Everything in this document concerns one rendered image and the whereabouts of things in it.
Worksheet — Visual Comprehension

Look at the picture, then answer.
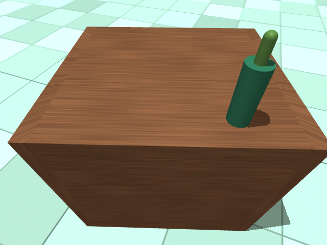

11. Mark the bottle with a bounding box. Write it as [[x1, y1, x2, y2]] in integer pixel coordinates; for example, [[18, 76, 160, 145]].
[[226, 30, 278, 128]]

